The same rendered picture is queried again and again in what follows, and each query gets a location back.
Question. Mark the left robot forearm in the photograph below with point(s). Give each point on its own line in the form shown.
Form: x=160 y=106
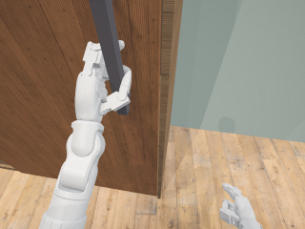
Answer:
x=76 y=179

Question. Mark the right robot forearm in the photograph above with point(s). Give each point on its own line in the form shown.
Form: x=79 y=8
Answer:
x=249 y=224

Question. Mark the robot left hand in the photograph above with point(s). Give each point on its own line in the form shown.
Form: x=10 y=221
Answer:
x=91 y=88

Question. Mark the handle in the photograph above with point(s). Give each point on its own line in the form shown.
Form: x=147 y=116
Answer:
x=104 y=21

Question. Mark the robot right hand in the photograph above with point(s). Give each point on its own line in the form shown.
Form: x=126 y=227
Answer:
x=233 y=213

